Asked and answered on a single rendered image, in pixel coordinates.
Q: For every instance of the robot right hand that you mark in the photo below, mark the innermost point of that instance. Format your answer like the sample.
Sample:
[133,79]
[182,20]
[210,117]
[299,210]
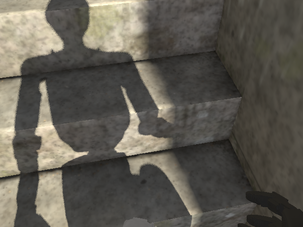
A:
[290,215]

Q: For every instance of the robot left thigh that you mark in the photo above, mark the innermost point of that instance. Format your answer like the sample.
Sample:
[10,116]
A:
[138,222]

